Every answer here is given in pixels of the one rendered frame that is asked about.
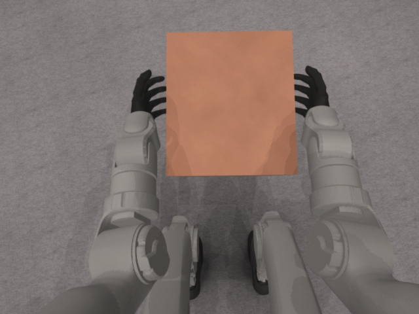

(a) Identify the right robot upper arm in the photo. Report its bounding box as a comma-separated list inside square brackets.
[304, 218, 419, 314]

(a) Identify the robot right hand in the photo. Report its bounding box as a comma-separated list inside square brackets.
[294, 65, 329, 117]

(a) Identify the right robot shin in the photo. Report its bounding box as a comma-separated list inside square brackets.
[256, 211, 295, 281]

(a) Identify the robot right foot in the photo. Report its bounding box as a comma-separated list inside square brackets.
[247, 230, 269, 295]

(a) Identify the robot left hand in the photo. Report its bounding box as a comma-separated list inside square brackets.
[131, 69, 166, 119]

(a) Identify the left robot upper arm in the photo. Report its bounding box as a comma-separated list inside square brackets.
[37, 223, 170, 314]

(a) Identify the right robot forearm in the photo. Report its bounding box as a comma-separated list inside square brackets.
[301, 105, 394, 266]

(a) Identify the left robot forearm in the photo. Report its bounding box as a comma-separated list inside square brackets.
[88, 111, 160, 275]

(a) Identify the carton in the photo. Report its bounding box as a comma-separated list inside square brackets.
[166, 31, 298, 177]

